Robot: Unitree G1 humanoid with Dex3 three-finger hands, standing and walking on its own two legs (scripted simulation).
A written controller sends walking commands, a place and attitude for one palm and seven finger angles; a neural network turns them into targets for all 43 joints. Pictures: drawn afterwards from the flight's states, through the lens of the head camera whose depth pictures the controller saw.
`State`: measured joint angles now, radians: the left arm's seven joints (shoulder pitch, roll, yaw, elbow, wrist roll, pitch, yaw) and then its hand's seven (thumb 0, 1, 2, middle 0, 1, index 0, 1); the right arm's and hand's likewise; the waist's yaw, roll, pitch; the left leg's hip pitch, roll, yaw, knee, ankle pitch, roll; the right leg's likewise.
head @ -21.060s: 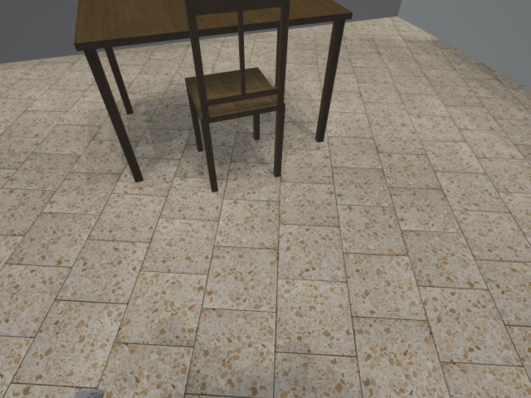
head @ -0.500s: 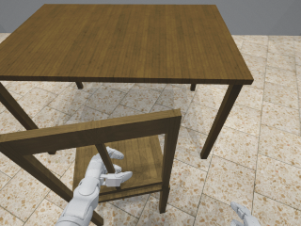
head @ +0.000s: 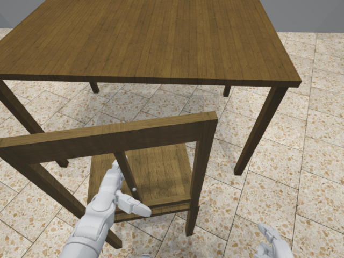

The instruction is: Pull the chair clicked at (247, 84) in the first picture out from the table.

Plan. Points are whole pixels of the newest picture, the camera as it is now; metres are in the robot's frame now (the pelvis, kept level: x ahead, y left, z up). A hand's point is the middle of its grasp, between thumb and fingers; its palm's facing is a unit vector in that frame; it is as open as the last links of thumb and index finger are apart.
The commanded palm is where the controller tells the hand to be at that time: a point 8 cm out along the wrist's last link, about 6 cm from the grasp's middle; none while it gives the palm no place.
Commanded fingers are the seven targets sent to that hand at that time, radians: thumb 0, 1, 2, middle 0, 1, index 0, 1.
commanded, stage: draw the fingers out of the gap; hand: left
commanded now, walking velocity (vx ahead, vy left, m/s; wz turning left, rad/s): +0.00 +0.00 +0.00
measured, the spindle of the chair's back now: (131, 183) +0.31 +0.11 -0.02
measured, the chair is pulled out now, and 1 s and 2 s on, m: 0.19 0.19 0.18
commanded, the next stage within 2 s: draw the hand back to the body in 0.84 s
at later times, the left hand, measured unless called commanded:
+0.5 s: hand (127, 221) +0.22 +0.11 -0.04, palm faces -0.07 -0.98 -0.16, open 17.5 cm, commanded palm +0.20 +0.16 -0.02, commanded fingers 0.00 -0.55 0.20 0.00 0.00 0.00 0.00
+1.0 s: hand (124, 253) +0.15 +0.11 -0.04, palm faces -0.05 -0.99 -0.12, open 17.5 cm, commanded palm +0.14 +0.17 +0.00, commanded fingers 0.00 -0.55 0.20 0.00 0.00 0.00 0.00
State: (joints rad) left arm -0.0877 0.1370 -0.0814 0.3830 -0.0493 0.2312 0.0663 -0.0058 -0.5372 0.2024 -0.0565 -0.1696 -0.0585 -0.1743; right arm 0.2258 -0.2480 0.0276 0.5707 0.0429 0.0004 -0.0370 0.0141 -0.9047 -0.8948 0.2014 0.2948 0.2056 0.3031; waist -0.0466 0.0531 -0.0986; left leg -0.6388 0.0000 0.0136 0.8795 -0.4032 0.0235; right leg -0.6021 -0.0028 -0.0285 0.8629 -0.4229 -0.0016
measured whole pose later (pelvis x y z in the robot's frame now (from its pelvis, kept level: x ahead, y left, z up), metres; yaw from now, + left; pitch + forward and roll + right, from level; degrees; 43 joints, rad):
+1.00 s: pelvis +0.01 -0.01 -0.02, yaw +2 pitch +11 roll -2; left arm 0.63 0.19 -0.18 -0.26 -0.03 0.23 0.04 -0.01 -0.54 0.20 0.00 0.00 0.00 0.00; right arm 0.28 -0.24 0.04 0.41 0.03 -0.08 -0.07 0.02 -0.90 -0.89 0.20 0.29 0.21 0.30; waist -0.04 0.06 -0.17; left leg -0.76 0.00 -0.04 1.05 -0.49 0.01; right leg -0.69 -0.01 -0.08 1.01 -0.51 -0.01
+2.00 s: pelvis +0.04 +0.00 +0.03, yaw +2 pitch -1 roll -1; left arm 0.65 0.37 0.18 -0.47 -0.06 0.05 0.16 0.00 0.30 0.61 -0.12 -0.18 -0.28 -0.26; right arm 0.19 -0.23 0.04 0.60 0.03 -0.17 -0.10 0.02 -0.90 -0.90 0.20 0.29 0.21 0.30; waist 0.08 0.08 -0.01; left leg -0.25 -0.01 -0.01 0.64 -0.36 0.02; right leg -0.19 -0.01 -0.05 0.59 -0.37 0.00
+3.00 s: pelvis +0.01 +0.01 +0.04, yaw -2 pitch +0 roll +0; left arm 0.58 0.39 0.36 -0.47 -0.06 -0.11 0.12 0.02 0.89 0.90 -0.21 -0.30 -0.21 -0.31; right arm 0.15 -0.23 -0.01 0.59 0.02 -0.05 -0.08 0.02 -0.90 -0.89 0.20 0.29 0.21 0.30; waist 0.02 0.07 0.03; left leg -0.25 -0.01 0.06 0.51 -0.25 0.04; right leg -0.24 0.00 0.02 0.49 -0.26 0.02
